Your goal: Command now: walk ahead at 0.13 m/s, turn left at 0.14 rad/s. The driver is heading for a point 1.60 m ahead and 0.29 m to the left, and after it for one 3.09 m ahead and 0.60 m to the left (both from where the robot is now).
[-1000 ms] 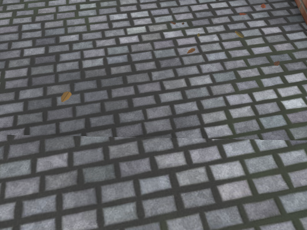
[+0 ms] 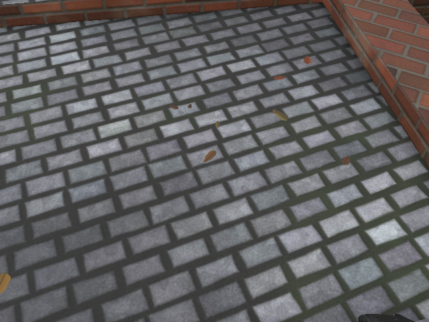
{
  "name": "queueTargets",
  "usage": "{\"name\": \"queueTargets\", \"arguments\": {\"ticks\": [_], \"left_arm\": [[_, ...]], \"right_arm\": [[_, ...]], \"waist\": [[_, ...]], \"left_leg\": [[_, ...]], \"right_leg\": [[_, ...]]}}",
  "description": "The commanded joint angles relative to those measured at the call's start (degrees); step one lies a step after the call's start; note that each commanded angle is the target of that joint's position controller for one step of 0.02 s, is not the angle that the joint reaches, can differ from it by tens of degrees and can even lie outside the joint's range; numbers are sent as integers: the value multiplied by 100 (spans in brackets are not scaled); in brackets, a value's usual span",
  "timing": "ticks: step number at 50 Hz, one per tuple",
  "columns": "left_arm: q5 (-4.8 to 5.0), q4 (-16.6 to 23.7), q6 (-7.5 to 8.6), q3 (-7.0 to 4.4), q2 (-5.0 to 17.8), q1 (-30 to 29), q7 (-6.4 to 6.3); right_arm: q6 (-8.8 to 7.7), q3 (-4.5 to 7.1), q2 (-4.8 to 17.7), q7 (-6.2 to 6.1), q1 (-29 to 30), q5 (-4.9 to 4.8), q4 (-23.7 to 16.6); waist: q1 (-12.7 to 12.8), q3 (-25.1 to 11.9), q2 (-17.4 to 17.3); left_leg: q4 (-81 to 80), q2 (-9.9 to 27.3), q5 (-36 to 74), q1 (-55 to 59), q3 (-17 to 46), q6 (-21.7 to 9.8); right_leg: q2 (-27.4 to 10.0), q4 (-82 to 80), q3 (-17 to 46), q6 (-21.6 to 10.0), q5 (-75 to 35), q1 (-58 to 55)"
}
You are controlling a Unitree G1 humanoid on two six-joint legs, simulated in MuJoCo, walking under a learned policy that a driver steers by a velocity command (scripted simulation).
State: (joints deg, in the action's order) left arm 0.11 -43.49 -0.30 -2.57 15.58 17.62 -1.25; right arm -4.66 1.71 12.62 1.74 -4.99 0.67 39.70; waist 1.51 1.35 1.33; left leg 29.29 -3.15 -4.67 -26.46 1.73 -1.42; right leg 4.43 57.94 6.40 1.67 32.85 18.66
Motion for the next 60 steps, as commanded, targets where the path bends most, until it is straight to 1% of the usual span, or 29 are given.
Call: {"name": "queueTargets", "arguments": {"ticks": [1, 2, 5, 11, 14, 15, 16, 17, 18, 19, 21, 22, 24, 28, 32, 35, 36, 37, 38, 39, 41, 42, 44, 49, 55, 57, 58, 59, 60], "left_arm": [[-31, 456, -158, -261, 804, 2, -64], [-22, 471, -180, -254, 707, -3, -100], [-35, 411, -138, -204, 427, 86, -186], [-28, 575, -4, -195, 447, -351, -113], [-64, 523, 97, -241, 461, -84, -14], [-132, 531, 100, -313, 695, 139, -25], [-301, 566, 71, -441, 1244, 202, -44], [-426, 639, 84, -491, 1374, -4, -26], [-387, 822, 122, -396, 1084, -430, -77], [-278, 899, 137, -328, 850, -831, -108], [-104, 992, 157, -229, 606, -1191, -104], [-117, 996, 145, -207, 580, -1185, -99], [-135, 932, 87, -223, 603, -987, -107], [-95, 770, -33, -359, 904, -584, -138], [45, 659, -55, -415, 1087, -619, -26], [211, 467, -49, -337, 928, -607, 6], [77, 394, 4, -249, 657, -377, 32], [-248, 579, 88, -56, 201, -372, 111], [-128, 686, 76, -157, 525, -857, 40], [27, 586, 24, -233, 788, -903, 13], [23, 243, -118, -252, 678, -548, -38], [-4, 164, -166, -261, 673, -406, -56], [62, 113, -178, -226, 583, -278, -48], [123, 372, -204, -202, 659, -555, -54], [110, 448, -233, -206, 559, -246, 51], [73, 382, -216, -231, 553, 85, 114], [-1, 434, -195, -313, 845, 135, 92], [14, 591, -175, -473, 1542, 129, 9], [-199, 680, -67, -450, 1589, 306, 86]], "right_arm": [[178, 246, 1016, 3, -219, -48, -325], [245, 304, 1149, -18, -126, -20, -372], [378, 368, 1127, -99, -140, -18, -431], [596, 482, 1188, -254, -284, -142, -470], [710, 497, 1175, -325, -245, -230, -493], [715, 458, 1045, -334, -316, -235, -501], [676, 400, 765, -322, -189, -264, -680], [561, 474, 943, -299, -152, -185, -776], [537, 591, 1249, -279, -344, -150, -611], [598, 638, 1291, -291, -653, -177, -403], [780, 633, 1198, -377, -1085, -153, -161], [828, 617, 1134, -384, -1067, -159, -193], [857, 542, 986, -369, -730, -216, -411], [830, 376, 762, -229, -214, -182, -784], [809, 345, 801, -159, -357, -172, -805], [787, 355, 787, -144, -875, -119, -583], [778, 417, 1102, -189, -960, -118, -620], [792, 473, 1599, -268, -842, -48, -762], [696, 386, 1273, -211, -914, 100, -699], [590, 276, 981, -167, -686, 142, -645], [463, 180, 684, -148, -273, 62, -501], [430, 164, 657, -153, -136, 38, -425], [416, 173, 653, -184, -19, 73, -323], [592, 339, 1022, -335, -152, -8, -172], [678, 425, 1109, -389, 159, -113, -88], [721, 451, 1108, -406, 262, -226, -16], [721, 442, 952, -404, 52, -228, 67], [682, 347, 614, -387, 159, 45, -143], [626, 366, 725, -410, 770, 21, -356]], "waist": [[-144, -562, -621], [-77, -442, -689], [-37, -706, -956], [-189, -758, -1054], [31, -724, -970], [107, -753, -674], [65, -564, 759], [60, -433, 1479], [-121, -395, 930], [-325, -326, 631], [-409, -214, 564], [-386, -186, 533], [-200, -114, 618], [178, -327, 809], [137, -489, 950], [-197, -554, 730], [-112, -883, 75], [93, -1023, -1692], [-362, -1135, -1564], [-284, -854, -1087], [-103, -594, -982], [-30, -495, -971], [39, -445, -930], [-265, -321, -875], [-85, -417, -844], [139, -462, -775], [67, -401, -101], [-137, -306, 1623], [319, -495, 1503]], "left_leg": [[-1076, 1753, 191, 1566, 2592, -1239], [-1207, 1512, 88, 1212, 2338, -1117], [-1284, 1168, 45, 1014, 1964, -1083], [-1367, 1096, -1137, 901, 2378, -1061], [-1073, 813, -1519, 443, 2337, -743], [-628, 572, -1981, -117, 2119, -462], [745, -274, -2615, -1161, 1063, -122], [2062, -337, -2944, -1448, 625, 71], [2948, -132, -2590, -1311, 810, 179], [3325, -125, -2261, -1191, 724, 273], [4162, -55, -1867, -1062, 568, 482], [4360, -26, -1736, -950, 413, 557], [3895, 104, -1491, -1110, 223, 669], [2489, 431, -1726, -825, 20, 724], [1289, 299, -1976, 166, -392, 502], [-885, 149, -240, 1496, -470, 79], [-915, 748, 1110, 2508, 379, -105], [-497, 2094, 3554, 3163, 1795, -792], [-732, 2514, 2955, 2388, 2051, -1720], [-898, 2200, 2244, 2115, 1636, -1644], [-910, 1678, 1514, 1925, 967, -1104], [-913, 1613, 1755, 1695, 779, -1043], [-905, 1472, 1707, 1533, 446, -988], [-901, 1953, 1095, 1893, 832, -1320], [-635, 2073, 1381, 1880, 565, -1174], [-181, 1823, 860, 1635, 179, -770], [646, 1392, -134, 1111, -280, -267], [2234, 443, -2370, -434, -901, 398], [3380, 33, -3590, -967, -89, 418]], "right_leg": [[-471, 603, -127, 184, -136, 1358], [-457, 250, -219, 139, -250, 1143], [-320, -565, -375, 96, -521, 600], [-249, -1756, -278, -21, -1268, 184], [-232, -3055, -456, -266, -2047, -771], [-847, -3417, -63, -501, -2048, -1376], [-2106, -3978, 1334, -1145, -2009, -1509], [-2919, -4389, 2402, -1699, -2342, -1012], [-2702, -4304, 1980, -1660, -2536, -866], [-2302, -4199, 1328, -1375, -2712, -738], [-1991, -4060, 578, -1176, -3259, -619], [-1873, -4065, 259, -1198, -3488, -507], [-1791, -4043, -43, -1273, -3455, -817], [-2070, -3862, -100, -1421, -3632, -1470], [-2183, -3607, -138, -1485, -4222, -1273], [-1942, -3055, -376, -1018, -4036, -875], [-1589, -2447, -746, -506, -2988, -272], [-951, -1203, -1213, 66, -148, 952], [-843, -504, -632, 215, 587, 1088], [-915, -100, -460, 240, 420, 1039], [-952, -151, -342, 278, -125, 980], [-929, -165, -280, 323, -451, 755], [-833, -517, -310, 332, -788, 403], [-798, -868, -557, 275, -480, 652], [-714, -1610, -891, -22, -768, 160], [-542, -2824, -1028, -302, -1844, -470], [-859, -3492, -264, -582, -3032, -908], [-2205, -3637, 1744, -1354, -5212, -1569], [-2772, -4021, 2587, -2271, -5175, -1351]]}}
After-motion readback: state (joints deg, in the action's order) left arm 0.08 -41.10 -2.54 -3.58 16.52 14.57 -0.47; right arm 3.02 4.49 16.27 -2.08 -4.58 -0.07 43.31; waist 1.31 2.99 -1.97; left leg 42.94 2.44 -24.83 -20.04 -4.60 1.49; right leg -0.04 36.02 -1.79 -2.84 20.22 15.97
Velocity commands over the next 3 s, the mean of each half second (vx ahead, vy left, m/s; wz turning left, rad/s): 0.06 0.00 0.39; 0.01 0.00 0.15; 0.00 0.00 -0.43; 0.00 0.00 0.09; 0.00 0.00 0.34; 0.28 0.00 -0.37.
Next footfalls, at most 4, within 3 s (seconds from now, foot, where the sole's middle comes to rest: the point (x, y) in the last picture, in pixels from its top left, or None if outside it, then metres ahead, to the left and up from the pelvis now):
0.30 right None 0.12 -0.14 -0.76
0.72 left None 0.02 0.11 -0.76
1.16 right None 0.05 -0.12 -0.76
1.68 left None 0.04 0.11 -0.76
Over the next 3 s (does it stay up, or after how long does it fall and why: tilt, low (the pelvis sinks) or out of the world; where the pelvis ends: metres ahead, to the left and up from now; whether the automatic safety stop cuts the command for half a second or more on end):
stays up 0.07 -0.02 0.00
